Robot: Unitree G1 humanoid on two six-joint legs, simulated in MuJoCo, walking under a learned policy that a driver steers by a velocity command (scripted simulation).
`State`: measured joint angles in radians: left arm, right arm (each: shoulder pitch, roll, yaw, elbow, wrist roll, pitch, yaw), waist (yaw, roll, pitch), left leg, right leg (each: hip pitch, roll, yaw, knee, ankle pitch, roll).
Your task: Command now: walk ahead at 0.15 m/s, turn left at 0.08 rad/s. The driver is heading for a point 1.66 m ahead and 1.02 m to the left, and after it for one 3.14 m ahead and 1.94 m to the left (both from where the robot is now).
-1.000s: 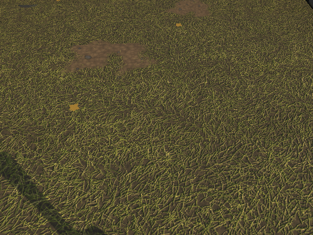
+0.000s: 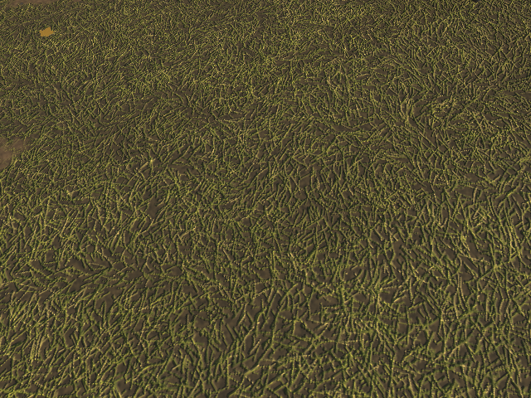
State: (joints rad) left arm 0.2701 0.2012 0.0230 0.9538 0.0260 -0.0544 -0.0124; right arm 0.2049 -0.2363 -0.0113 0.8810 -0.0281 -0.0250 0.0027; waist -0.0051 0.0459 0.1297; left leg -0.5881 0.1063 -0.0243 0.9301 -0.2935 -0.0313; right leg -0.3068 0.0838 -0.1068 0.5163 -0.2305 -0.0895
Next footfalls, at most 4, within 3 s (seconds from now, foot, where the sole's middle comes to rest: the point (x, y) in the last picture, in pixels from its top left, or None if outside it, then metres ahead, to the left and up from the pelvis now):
0.10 left None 0.17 0.12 -0.77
0.62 right None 0.16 -0.08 -0.77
1.20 left None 0.30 0.32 -0.77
1.72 right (116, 312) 0.66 0.47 -0.93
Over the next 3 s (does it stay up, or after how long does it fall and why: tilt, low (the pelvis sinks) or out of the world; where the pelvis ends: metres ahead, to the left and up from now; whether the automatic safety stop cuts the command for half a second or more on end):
stays up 1.10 0.80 -0.24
